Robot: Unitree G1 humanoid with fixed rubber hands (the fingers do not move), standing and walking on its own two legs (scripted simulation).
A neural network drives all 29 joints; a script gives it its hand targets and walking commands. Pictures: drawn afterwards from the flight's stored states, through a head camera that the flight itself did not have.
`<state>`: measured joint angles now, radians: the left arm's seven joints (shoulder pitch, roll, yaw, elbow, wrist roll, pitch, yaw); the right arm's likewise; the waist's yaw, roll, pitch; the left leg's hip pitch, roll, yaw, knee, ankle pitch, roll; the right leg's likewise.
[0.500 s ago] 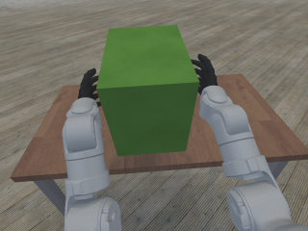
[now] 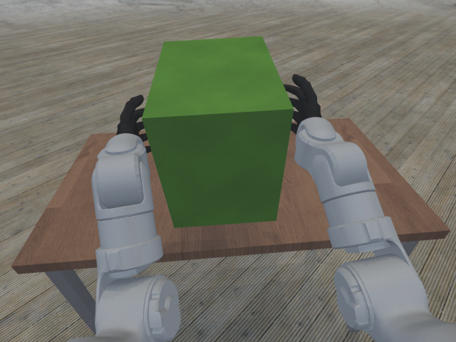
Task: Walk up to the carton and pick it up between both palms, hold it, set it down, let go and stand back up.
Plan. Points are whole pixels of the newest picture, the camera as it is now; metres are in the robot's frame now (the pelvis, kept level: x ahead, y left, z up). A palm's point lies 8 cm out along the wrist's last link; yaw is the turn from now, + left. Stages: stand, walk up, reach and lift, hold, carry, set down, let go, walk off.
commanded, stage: reach and lift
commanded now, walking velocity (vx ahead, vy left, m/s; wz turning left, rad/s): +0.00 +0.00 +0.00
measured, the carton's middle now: (219, 129) +0.44 +0.01 +0.22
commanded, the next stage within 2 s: hold in 0.10 s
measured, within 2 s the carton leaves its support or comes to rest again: neither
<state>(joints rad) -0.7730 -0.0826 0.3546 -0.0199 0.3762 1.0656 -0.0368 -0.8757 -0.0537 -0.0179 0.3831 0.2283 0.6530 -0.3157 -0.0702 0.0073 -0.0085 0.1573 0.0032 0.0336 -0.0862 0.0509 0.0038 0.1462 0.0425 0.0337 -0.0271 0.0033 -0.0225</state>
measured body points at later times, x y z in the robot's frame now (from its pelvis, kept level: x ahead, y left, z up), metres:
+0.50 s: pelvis +0.00 +0.00 +0.00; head -0.05 +0.00 +0.45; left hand +0.37 +0.14 +0.26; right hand +0.38 -0.14 +0.26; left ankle +0.02 +0.12 -0.76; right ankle +0.01 -0.10 -0.76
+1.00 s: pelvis +0.01 +0.00 +0.00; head -0.05 +0.00 +0.45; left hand +0.37 +0.13 +0.26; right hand +0.38 -0.15 +0.27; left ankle +0.02 +0.12 -0.76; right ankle +0.01 -0.10 -0.76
